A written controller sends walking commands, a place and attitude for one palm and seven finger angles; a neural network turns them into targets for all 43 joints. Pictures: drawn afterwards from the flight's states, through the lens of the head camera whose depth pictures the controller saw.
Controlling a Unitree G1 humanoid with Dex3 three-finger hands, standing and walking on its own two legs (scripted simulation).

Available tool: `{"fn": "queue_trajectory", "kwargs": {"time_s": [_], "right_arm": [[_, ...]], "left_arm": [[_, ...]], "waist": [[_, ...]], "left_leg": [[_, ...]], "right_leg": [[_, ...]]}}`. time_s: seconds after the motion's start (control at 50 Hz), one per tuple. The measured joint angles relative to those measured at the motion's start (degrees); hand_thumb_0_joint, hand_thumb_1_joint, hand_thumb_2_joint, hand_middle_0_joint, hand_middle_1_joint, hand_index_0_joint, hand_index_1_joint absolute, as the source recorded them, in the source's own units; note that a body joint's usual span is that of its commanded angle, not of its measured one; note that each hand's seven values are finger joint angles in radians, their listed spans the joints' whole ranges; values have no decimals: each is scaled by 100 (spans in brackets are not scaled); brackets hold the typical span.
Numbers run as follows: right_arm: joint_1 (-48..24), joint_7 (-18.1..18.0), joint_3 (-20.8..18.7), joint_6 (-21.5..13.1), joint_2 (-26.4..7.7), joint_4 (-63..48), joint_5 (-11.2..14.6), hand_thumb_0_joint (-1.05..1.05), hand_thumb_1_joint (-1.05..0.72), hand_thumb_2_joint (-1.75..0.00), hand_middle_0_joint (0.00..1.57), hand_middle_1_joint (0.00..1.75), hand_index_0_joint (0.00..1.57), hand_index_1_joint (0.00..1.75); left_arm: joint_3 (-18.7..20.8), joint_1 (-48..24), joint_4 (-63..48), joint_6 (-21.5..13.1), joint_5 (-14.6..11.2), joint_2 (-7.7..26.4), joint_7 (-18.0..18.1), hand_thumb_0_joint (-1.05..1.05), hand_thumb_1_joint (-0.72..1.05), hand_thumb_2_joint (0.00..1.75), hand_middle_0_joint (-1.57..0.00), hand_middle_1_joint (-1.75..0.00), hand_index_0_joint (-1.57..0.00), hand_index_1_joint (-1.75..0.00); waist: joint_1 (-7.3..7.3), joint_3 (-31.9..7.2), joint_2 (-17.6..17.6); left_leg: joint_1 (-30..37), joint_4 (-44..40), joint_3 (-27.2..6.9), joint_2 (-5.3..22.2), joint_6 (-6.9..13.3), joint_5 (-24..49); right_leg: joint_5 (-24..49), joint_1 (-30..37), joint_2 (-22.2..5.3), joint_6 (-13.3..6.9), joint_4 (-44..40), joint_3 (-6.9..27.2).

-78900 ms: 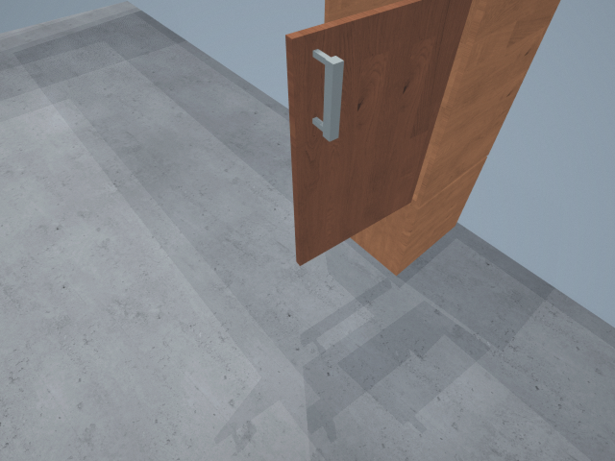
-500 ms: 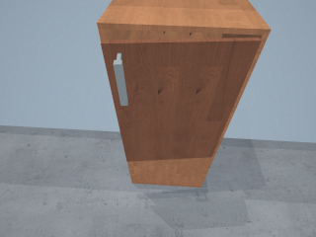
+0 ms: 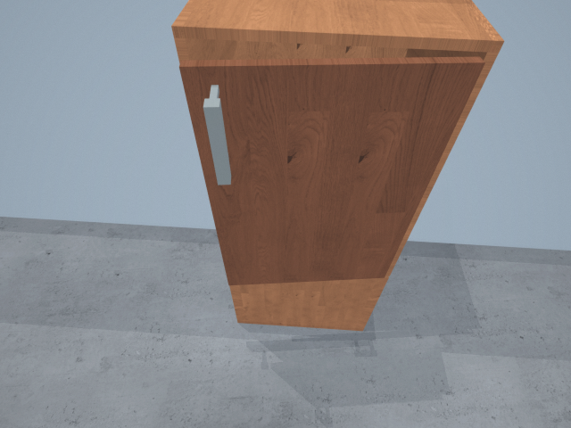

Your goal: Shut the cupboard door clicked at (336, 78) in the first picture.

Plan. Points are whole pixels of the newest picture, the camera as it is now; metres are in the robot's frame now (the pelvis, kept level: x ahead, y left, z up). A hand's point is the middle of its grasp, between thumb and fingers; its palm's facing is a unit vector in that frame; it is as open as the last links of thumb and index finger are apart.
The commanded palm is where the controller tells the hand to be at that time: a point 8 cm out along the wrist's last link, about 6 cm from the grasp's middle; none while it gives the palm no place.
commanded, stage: look again from close up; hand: left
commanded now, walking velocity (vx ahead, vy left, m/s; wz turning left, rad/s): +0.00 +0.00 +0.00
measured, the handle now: (219, 137) +0.48 +0.12 +0.16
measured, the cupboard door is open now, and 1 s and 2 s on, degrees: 7 7 7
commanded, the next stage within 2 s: shuffle to correct the standing spot in 0.34 s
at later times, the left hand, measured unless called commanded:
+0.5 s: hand out of the picture +0.04 +0.23 -0.17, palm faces -0.02 -0.97 -0.25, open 7.4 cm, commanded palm none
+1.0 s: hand out of the picture -0.03 +0.14 -0.19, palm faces +0.07 -0.99 -0.15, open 7.4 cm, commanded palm none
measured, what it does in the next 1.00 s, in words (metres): stands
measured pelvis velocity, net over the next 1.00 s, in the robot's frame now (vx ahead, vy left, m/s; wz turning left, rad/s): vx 0.03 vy -0.03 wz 0.04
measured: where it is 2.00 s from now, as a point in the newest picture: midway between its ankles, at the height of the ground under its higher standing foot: outside the picture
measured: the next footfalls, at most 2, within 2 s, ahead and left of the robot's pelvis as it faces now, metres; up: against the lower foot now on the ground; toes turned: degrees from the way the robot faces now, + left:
left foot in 1.42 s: +0.06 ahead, -0.03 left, +0.00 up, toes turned +8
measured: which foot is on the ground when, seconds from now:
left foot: down 0.00-1.00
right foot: down 0.00-1.00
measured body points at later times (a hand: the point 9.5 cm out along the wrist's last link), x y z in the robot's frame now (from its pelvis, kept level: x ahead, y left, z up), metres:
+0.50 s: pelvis +0.01 +0.02 +0.00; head +0.03 +0.03 +0.45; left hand +0.04 +0.28 -0.15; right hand +0.08 -0.22 -0.14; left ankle +0.03 +0.13 -0.73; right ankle -0.05 -0.13 -0.73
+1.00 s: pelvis +0.03 -0.03 -0.01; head +0.05 +0.00 +0.44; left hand -0.03 +0.19 -0.18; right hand +0.07 -0.26 -0.16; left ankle +0.03 +0.12 -0.73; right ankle -0.05 -0.12 -0.72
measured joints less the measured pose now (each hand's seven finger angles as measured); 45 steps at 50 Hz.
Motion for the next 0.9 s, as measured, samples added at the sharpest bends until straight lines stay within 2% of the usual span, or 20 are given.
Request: {"fn": "queue_trajectory", "kwargs": {"time_s": [0.12, 0.24, 0.46, 0.54, 0.68, 0.8, 0.88, 0.9], "right_arm": [[-150, -22, -5, -19, -162, -124, 1, 2, -94, -90, 20, 30, 20, 30], [-388, 5, 21, -60, -210, -231, 13, 1, -93, -90, 20, 30, 20, 30], [-773, 39, 48, -75, -305, -242, 32, 0, -91, -90, 20, 30, 21, 30], [-820, 29, 40, -49, -340, -198, 21, 0, -91, -90, 20, 30, 20, 30], [-686, 12, 4, 54, -247, -160, -21, 0, -91, -90, 20, 30, 21, 30], [-473, -28, -59, 135, -231, -132, -32, 0, -90, -90, 20, 30, 21, 30], [-329, -73, -77, 180, -230, -99, -33, 0, -91, -90, 20, 30, 21, 30], [-316, -83, -80, 184, -211, -76, -34, 0, -91, -90, 20, 30, 21, 30]], "left_arm": [[33, -63, -222, 81, 15, 200, 13, 1, 91, 90, -20, -30, -20, -30], [62, -164, -358, 136, 16, 470, 1, 0, 91, 90, -20, -30, -20, -30], [50, -325, -402, 163, 14, 751, -62, 0, 91, 90, -20, -30, -20, -30], [47, -361, -376, 187, 17, 774, -60, 0, 91, 90, -20, -30, -20, -30], [81, -270, -398, 282, 62, 737, -118, 0, 91, 90, -20, -30, -20, -30], [135, -8, -442, 294, 71, 593, -151, 0, 91, 90, -20, -30, -20, -30], [155, 250, -442, 309, 88, 496, -125, 0, 91, 90, -20, -30, -20, -30], [157, 295, -420, 327, 89, 484, -116, 0, 91, 90, -20, -30, -20, -30]], "waist": [[111, -79, -72], [169, -103, -194], [226, -90, -286], [194, -115, -309], [148, -149, -372], [144, -151, -212], [137, -156, -196], [148, -141, -243]], "left_leg": [[2, 160, 116, -182, 151, -157], [62, 65, 215, -268, 220, -152], [206, -181, 298, -309, 248, -64], [219, -224, 268, -327, 244, -41], [84, -132, 117, -320, 176, -67], [-121, 119, -148, -144, 22, -166], [-231, 520, -28, 15, 188, -435], [-216, 564, -24, 27, 131, -495]], "right_leg": [[-228, -73, -201, 135, 302, 86], [-243, -73, -300, 202, 288, 169], [-148, 24, -353, 245, 78, 240], [-142, 48, -367, 249, 44, 206], [-275, -74, -336, 156, 238, 56], [-322, -90, -119, -16, 241, -180], [-468, -9, -5, -131, 343, -371], [-533, 2, -9, -146, 416, -403]]}}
